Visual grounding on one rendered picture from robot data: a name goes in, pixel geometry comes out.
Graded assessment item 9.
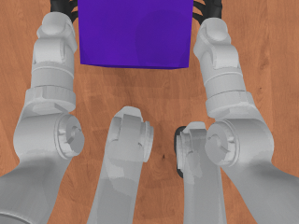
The left robot forearm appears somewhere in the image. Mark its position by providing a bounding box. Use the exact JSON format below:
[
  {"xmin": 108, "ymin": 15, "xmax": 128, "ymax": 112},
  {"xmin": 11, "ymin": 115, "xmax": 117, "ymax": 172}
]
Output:
[{"xmin": 13, "ymin": 11, "xmax": 78, "ymax": 153}]

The left robot upper arm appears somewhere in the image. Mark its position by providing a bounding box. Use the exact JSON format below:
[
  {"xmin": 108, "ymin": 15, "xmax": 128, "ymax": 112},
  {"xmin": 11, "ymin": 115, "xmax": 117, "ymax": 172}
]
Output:
[{"xmin": 0, "ymin": 112, "xmax": 85, "ymax": 224}]

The right robot forearm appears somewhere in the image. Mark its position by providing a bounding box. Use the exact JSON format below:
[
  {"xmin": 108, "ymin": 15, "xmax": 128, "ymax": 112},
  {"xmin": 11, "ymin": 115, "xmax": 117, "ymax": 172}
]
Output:
[{"xmin": 193, "ymin": 17, "xmax": 275, "ymax": 144}]

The right robot hand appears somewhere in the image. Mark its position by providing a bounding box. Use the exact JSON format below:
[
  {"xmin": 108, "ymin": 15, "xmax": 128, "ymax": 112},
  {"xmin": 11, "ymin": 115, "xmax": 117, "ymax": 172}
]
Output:
[{"xmin": 192, "ymin": 0, "xmax": 222, "ymax": 25}]

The left robot thigh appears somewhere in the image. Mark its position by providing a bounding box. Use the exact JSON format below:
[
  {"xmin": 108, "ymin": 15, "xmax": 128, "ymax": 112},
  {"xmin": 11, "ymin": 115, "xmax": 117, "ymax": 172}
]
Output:
[{"xmin": 86, "ymin": 114, "xmax": 154, "ymax": 224}]

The right robot upper arm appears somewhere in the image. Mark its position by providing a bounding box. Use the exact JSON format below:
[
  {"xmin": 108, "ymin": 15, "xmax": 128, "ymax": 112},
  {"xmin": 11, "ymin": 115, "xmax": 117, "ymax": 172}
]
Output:
[{"xmin": 205, "ymin": 119, "xmax": 299, "ymax": 224}]

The robot left shin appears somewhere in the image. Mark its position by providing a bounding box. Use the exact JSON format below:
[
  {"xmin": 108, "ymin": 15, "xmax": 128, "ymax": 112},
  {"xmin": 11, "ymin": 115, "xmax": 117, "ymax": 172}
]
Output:
[{"xmin": 104, "ymin": 105, "xmax": 144, "ymax": 154}]

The left robot hand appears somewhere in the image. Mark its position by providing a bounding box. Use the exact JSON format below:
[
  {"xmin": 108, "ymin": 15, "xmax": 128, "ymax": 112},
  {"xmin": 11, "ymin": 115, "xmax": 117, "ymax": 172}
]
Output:
[{"xmin": 50, "ymin": 0, "xmax": 78, "ymax": 24}]

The carton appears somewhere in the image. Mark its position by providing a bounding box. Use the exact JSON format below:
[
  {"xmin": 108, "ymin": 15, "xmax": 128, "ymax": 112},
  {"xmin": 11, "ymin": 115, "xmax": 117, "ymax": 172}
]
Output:
[{"xmin": 78, "ymin": 0, "xmax": 193, "ymax": 70}]

